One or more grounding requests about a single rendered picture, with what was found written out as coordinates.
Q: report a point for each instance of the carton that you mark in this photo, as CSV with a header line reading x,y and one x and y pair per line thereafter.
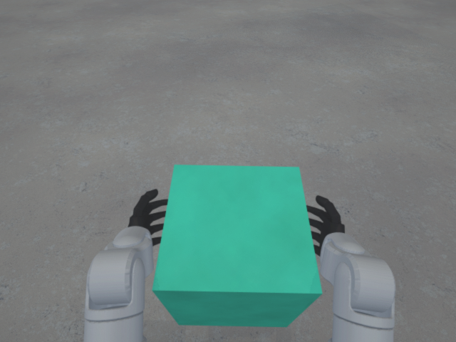
x,y
236,247

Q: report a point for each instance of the left robot hand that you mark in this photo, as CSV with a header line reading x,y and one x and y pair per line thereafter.
x,y
142,218

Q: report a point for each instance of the right robot hand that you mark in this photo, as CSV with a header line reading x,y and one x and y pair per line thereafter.
x,y
331,221

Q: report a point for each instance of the left robot forearm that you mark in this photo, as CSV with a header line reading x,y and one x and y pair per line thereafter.
x,y
115,288

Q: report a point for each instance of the right robot forearm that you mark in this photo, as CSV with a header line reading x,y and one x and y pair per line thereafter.
x,y
363,291

